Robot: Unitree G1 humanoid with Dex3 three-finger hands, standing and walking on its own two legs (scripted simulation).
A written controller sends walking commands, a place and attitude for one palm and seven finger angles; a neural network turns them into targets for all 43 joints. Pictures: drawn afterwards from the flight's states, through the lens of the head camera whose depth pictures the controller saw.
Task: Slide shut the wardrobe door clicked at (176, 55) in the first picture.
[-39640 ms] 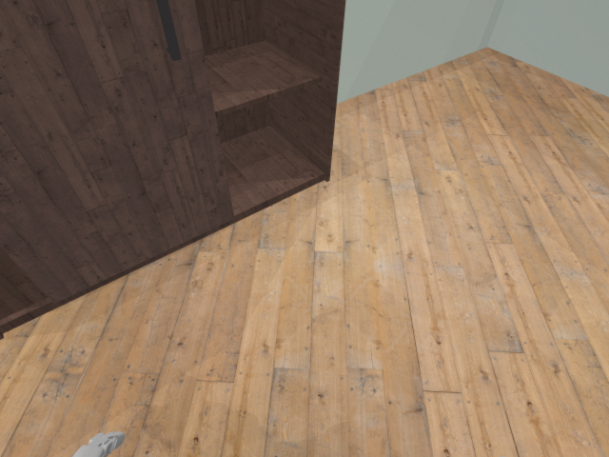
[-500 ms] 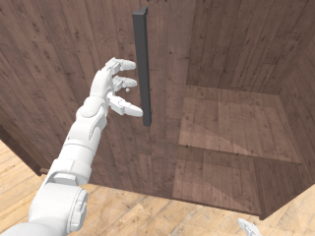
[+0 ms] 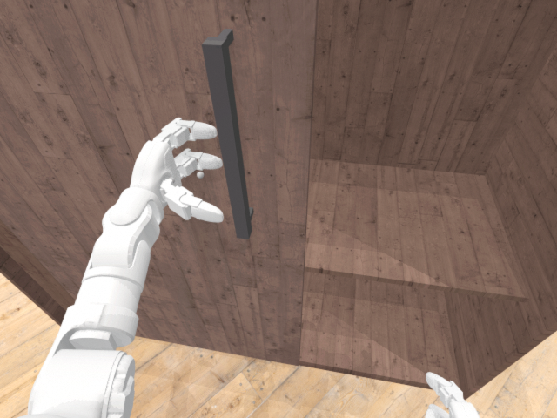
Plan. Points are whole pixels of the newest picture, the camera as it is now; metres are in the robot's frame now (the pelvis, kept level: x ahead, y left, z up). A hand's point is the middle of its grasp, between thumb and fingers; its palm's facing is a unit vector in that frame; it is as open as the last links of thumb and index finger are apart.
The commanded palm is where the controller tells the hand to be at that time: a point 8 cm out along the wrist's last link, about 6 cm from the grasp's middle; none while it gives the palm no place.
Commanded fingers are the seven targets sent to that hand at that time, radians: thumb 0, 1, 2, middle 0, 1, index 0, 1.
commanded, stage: move the hooked fingers beside the handle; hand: left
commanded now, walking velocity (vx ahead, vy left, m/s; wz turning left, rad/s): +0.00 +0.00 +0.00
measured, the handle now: (237, 152) +0.43 +0.08 +0.19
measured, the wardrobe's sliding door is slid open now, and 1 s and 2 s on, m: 0.52 0.52 0.52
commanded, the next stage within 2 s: none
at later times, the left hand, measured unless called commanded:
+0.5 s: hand (194, 173) +0.40 +0.13 +0.17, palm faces -0.18 -0.98 -0.01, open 13.4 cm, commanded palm +0.39 +0.21 +0.18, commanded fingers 0.00 -0.50 0.30 -0.30 -1.20 -0.30 -1.20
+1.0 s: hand (192, 172) +0.40 +0.14 +0.17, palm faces -0.17 -0.99 -0.02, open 13.2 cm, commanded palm +0.40 +0.21 +0.18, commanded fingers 0.00 -0.50 0.30 -0.30 -1.20 -0.30 -1.20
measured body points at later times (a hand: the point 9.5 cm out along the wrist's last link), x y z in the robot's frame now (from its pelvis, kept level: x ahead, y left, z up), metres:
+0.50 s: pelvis +0.01 +0.00 +0.00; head +0.00 -0.02 +0.45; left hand +0.40 +0.19 +0.18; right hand +0.14 -0.25 -0.10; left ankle +0.05 +0.11 -0.74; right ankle -0.06 -0.08 -0.74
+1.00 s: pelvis -0.02 +0.00 +0.00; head -0.02 -0.01 +0.45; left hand +0.41 +0.19 +0.18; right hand +0.09 -0.25 -0.11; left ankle +0.05 +0.11 -0.74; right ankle -0.06 -0.08 -0.74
